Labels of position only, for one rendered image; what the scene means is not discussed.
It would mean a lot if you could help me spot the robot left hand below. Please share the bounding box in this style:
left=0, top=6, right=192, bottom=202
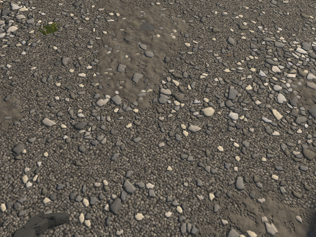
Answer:
left=11, top=212, right=70, bottom=237

